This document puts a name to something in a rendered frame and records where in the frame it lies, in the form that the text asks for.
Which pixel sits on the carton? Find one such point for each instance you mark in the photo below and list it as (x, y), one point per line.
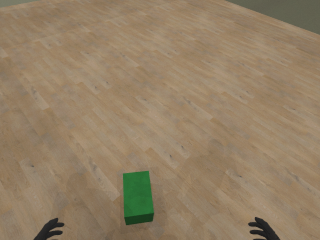
(137, 198)

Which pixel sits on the robot left hand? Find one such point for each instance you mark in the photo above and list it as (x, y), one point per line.
(45, 232)

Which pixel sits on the robot right hand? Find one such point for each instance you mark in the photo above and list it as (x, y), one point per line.
(267, 232)

